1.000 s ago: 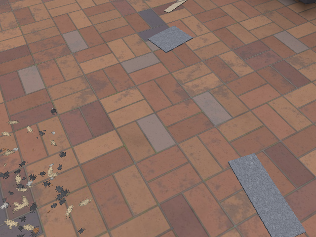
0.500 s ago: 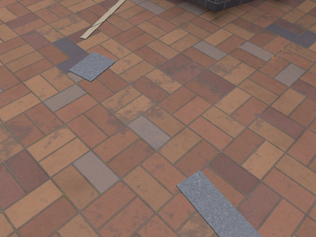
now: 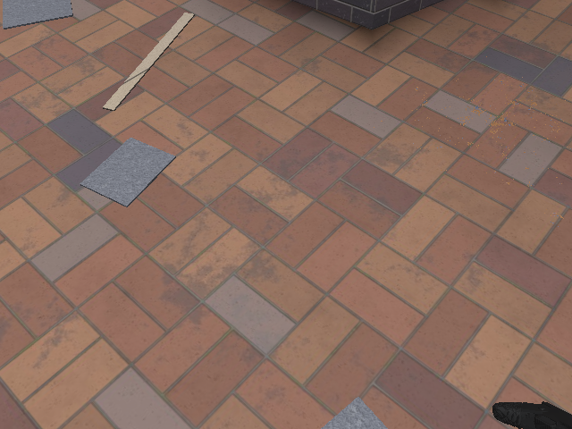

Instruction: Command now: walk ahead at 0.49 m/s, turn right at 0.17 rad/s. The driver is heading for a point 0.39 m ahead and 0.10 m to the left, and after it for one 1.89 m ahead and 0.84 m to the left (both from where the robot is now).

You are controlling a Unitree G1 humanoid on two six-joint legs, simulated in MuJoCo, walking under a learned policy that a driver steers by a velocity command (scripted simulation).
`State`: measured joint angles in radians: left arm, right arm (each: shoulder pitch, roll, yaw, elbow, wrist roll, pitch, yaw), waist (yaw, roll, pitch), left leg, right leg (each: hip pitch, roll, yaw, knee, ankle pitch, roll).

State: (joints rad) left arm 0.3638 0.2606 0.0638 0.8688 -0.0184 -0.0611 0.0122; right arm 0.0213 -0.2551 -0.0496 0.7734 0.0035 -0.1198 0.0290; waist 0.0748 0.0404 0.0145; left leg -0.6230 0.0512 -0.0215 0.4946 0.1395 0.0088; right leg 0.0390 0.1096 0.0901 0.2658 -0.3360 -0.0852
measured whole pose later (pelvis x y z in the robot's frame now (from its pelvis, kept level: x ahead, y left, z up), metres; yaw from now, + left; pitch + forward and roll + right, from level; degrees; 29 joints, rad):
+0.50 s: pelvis +0.28 +0.01 +0.00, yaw +5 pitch +2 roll +2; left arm 0.04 0.26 0.04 0.74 0.01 -0.07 0.01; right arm 0.32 -0.28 -0.06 0.89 0.02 -0.04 -0.01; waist -0.08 -0.03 0.03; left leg -0.13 -0.08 -0.06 0.40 -0.29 0.03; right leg -0.52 -0.01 0.09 0.50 0.02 0.02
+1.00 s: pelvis +0.34 +0.03 -0.01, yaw +23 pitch +1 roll -2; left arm 0.10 0.31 0.08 0.82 0.01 0.02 0.03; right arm 0.21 -0.30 -0.08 0.70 -0.01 0.05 -0.01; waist -0.01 -0.02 0.04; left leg -0.34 0.02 0.01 0.61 -0.31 0.04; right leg -0.42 -0.09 -0.11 0.75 -0.42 0.04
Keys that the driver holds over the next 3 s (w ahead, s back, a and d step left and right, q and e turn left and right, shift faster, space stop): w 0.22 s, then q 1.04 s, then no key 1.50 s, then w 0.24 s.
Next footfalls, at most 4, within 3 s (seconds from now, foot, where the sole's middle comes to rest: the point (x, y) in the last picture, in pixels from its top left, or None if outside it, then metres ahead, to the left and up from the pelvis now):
0.08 left None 0.25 0.12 -0.77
0.52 right None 0.47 -0.10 -0.77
0.94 left None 0.35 0.14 -0.77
1.40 right None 0.47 -0.05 -0.77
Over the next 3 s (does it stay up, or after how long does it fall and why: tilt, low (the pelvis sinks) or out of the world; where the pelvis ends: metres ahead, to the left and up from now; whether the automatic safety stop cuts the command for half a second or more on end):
stays up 0.39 0.04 -0.01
